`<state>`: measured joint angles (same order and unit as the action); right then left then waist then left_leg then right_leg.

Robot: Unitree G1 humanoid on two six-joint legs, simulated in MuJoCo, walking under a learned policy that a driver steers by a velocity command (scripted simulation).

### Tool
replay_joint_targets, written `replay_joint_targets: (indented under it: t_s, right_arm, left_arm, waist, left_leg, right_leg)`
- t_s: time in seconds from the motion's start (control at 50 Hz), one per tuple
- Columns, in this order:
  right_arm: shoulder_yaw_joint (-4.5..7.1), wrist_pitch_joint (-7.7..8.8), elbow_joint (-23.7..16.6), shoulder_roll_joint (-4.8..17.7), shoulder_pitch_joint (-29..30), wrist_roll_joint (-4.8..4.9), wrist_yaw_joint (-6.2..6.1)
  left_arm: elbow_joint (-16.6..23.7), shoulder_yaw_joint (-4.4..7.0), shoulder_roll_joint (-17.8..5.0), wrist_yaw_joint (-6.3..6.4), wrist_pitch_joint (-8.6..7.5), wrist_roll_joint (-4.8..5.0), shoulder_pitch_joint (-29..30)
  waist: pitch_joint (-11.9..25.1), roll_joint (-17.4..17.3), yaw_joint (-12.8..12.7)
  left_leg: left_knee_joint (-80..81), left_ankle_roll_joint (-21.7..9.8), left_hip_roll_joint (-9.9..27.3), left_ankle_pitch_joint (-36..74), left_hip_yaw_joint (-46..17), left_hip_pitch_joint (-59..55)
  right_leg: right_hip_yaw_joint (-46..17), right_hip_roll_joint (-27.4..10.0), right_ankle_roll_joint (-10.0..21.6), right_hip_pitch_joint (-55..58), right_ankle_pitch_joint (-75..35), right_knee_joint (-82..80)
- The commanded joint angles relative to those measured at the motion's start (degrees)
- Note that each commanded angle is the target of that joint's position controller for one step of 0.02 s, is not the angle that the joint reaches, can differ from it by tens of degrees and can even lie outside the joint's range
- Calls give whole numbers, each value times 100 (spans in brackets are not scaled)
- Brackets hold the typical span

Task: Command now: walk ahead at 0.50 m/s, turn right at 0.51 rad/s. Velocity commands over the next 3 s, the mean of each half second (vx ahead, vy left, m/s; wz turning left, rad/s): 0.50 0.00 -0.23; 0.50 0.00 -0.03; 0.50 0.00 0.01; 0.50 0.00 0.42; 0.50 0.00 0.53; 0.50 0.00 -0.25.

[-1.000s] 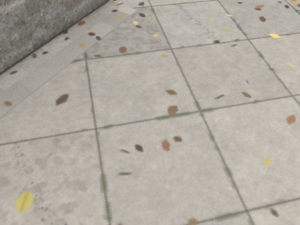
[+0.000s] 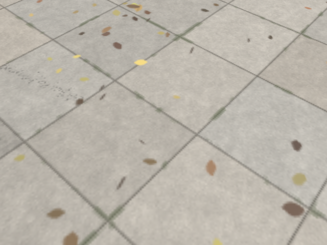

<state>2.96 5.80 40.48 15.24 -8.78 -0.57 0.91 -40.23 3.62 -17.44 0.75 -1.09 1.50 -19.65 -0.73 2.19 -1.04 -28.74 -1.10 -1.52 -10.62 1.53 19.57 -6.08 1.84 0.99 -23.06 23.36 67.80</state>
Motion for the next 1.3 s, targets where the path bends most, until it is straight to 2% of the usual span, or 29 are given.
replay_joint_targets:
  t_s: [0.02,0.1,0.18,0.28,0.32,0.36,0.38,0.4,0.42,0.44,0.46,0.48,0.5,0.58,0.7,0.8,0.86,0.88,0.9,0.92,0.94,0.96,0.98,1.0,1.02,1.04,1.1,1.22,1.3]
  right_arm:
    - [152,36,-94,553,-425,-33,-30]
    - [223,110,184,779,-596,46,3]
    - [244,32,360,966,-681,131,-15]
    - [272,-106,674,1188,-1187,232,-23]
    - [292,-176,752,1279,-1184,270,-44]
    - [243,-224,784,1210,-1126,279,-81]
    - [120,-203,667,953,-1104,144,-102]
    - [-106,-98,455,263,-1630,41,-69]
    - [0,17,537,750,-1394,161,-39]
    - [87,80,361,1022,-938,308,-7]
    - [71,100,318,971,-656,281,-20]
    - [85,89,321,922,-546,176,-36]
    - [102,30,356,882,-631,138,-29]
    - [43,-184,350,559,-560,87,-40]
    - [-53,-125,60,383,645,97,53]
    - [-50,-66,-215,490,1279,142,187]
    - [19,-30,-167,671,923,127,221]
    - [113,-27,3,820,337,110,193]
    - [251,-33,264,1115,-590,92,136]
    - [381,-53,359,1690,-1361,-25,85]
    - [348,-85,470,1551,-1603,68,119]
    - [222,-87,439,1145,-1354,142,109]
    - [176,-93,368,997,-929,138,92]
    - [135,-96,318,862,-580,89,89]
    - [89,-76,284,703,-368,24,104]
    - [70,-52,283,639,-273,-19,110]
    - [107,32,404,749,-337,30,91]
    - [152,-38,673,957,-811,94,-51]
    - [179,-131,923,1047,-1265,150,-76]
  left_arm:
    - [590,166,-479,-34,-83,2,298]
    - [662,53,-154,-58,-73,-61,609]
    - [753,-47,-44,-183,-196,-92,1258]
    - [983,-54,-130,-299,-265,-23,2013]
    - [990,4,-268,-316,-276,-44,1914]
    - [598,224,-629,-265,-264,-110,687]
    - [383,362,-1004,-189,-228,-140,-323]
    - [330,441,-1594,-154,-205,-172,-582]
    - [336,325,-1112,-166,-227,-105,-652]
    - [329,226,-875,-179,-268,-106,-292]
    - [339,171,-703,-187,-288,-106,36]
    - [343,126,-554,-210,-303,-139,335]
    - [356,81,-405,-223,-335,-186,520]
    - [156,134,-532,-201,-472,-144,565]
    - [-225,179,-757,-93,-430,-97,98]
    - [-596,211,-859,-64,-318,-37,-335]
    - [-696,244,-958,-26,-223,-35,-266]
    - [-698,232,-955,-13,-186,-42,-166]
    - [-662,158,-790,9,-168,-94,-185]
    - [-475,-15,-287,-11,-241,-165,-674]
    - [-577,-97,-64,-45,-362,-134,-915]
    - [-510,54,-660,-88,-442,13,-369]
    - [-371,80,-753,-99,-486,81,94]
    - [-332,77,-701,-68,-487,19,345]
    - [-348,102,-638,-51,-445,-49,363]
    - [-394,97,-526,-49,-385,-65,216]
    - [-403,61,-302,-17,-255,-105,230]
    - [-114,-30,-101,-98,-338,-126,1404]
    - [96,-65,-112,-218,-394,-64,2080]
  waist:
    - [63,-883,247]
    - [-54,-704,209]
    - [-115,-621,373]
    - [-290,-706,564]
    - [-224,-788,379]
    - [536,-673,-311]
    - [1276,-258,-732]
    - [1903,1280,-371]
    - [2132,947,-591]
    - [1267,755,-526]
    - [831,422,-376]
    - [517,233,-198]
    - [409,270,3]
    - [126,141,229]
    - [-234,56,-160]
    - [-377,77,-316]
    - [-118,238,-45]
    - [241,228,292]
    - [901,88,670]
    - [1887,-954,665]
    - [2389,-1810,644]
    - [1652,-1268,743]
    - [927,-968,630]
    - [496,-633,476]
    - [243,-638,294]
    - [246,-770,139]
    - [126,-694,17]
    - [-163,-551,357]
    - [-348,-526,590]
  left_leg:
    - [1642,-855,1551,-74,-1829,-1401]
    - [1965,-1133,1602,843,-1212,-1332]
    - [2032,-1021,1424,1326,-533,-1399]
    - [1882,-880,1644,1395,-405,-1790]
    - [1550,-782,1744,2110,-360,-2028]
    - [55,-520,1381,3567,83,-1730]
    - [-1510,-281,1126,2417,284,-649]
    - [-3621,102,101,-1428,248,1570]
    - [-4449,72,183,-2233,-616,2227]
    - [-4581,-4,471,-1830,-592,2665]
    - [-4326,-32,712,-1320,-485,2539]
    - [-3979,0,852,-979,-466,2312]
    - [-3769,20,973,-737,-527,1951]
    - [-3036,221,1008,-162,-471,1746]
    - [-944,245,756,1610,-278,1604]
    - [-219,13,607,1313,-305,1722]
    - [1,-228,385,681,-102,1059]
    - [138,-365,189,679,92,208]
    - [-13,-571,355,878,-59,-1227]
    - [-88,-1312,1807,665,-2164,-3539]
    - [844,-1808,2397,-401,-4225,-4325]
    - [1080,-1532,2221,-1128,-3839,-3840]
    - [1223,-1319,2041,-999,-3081,-3017]
    - [1394,-1226,1823,-540,-2534,-2220]
    - [1586,-1161,1614,-59,-2120,-1622]
    - [1746,-1152,1506,219,-1887,-1286]
    - [2075,-1281,1421,915,-1350,-937]
    - [2230,-1045,1148,1309,-566,-1129]
    - [2084,-1034,1383,1157,-582,-1690]
  right_leg:
    - [-163,-662,-36,-1589,-500,45]
    - [-68,-680,-88,-1720,-861,-930]
    - [301,-717,-87,-1437,-1981,-2368]
    - [576,-533,57,-1034,-2000,-3367]
    - [687,-395,239,-660,-1662,-3651]
    - [946,-71,527,1248,-1853,-4039]
    - [62,-841,826,2917,-1953,-3843]
    - [-2743,-2296,1732,4560,-1009,-4416]
    - [-3585,-2417,1859,4515,-373,-4938]
    - [-2747,-2204,1629,3910,-610,-5001]
    - [-2022,-1921,1470,3189,-1118,-5074]
    - [-1583,-1720,1381,2535,-1614,-5236]
    - [-1281,-1562,1325,2081,-2012,-5413]
    - [-634,-1466,1435,1391,-2544,-5944]
    - [102,-1204,1131,1433,-2391,-6097]
    - [11,-1571,1016,2307,-2487,-5723]
    - [26,-1630,840,2691,-3716,-5118]
    - [211,-1427,719,2619,-4624,-4421]
    - [450,-1123,536,2057,-4558,-3255]
    - [742,-467,152,49,-2585,-1055]
    - [152,207,-3,-1288,1016,124]
    - [-164,-154,69,-1935,903,629]
    - [40,-457,139,-2107,344,501]
    - [180,-689,129,-1924,-137,197]
    - [172,-862,108,-1621,-479,-119]
    - [148,-946,77,-1277,-686,-258]
    - [230,-1011,-81,-1234,-1071,-719]
    - [445,-851,-189,-1319,-2803,-2818]
    - [514,-684,-121,-1324,-2897,-3555]
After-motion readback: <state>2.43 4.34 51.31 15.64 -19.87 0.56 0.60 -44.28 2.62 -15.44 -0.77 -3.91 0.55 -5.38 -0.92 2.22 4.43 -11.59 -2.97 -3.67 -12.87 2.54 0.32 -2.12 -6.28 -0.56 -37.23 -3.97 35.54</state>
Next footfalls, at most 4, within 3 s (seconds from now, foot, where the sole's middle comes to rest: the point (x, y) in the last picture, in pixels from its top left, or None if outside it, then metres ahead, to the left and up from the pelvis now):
0.38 right None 0.34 -0.17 -0.77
0.90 left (160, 204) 0.66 0.04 -0.77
1.44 right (217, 153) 0.93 -0.23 -0.77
1.98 left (168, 108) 1.22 0.01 -0.77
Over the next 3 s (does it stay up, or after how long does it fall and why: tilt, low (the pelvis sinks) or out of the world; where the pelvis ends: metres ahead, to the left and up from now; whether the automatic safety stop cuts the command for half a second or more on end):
stays up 1.61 0.07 0.00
